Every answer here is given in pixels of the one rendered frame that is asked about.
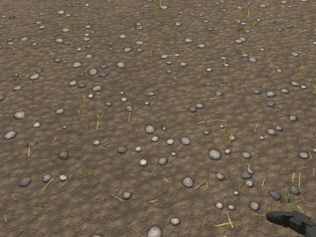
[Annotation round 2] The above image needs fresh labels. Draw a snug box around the robot right hand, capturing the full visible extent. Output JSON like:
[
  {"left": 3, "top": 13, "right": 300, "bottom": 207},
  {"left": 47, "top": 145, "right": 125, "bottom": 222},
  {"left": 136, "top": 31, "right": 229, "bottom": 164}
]
[{"left": 266, "top": 210, "right": 316, "bottom": 237}]

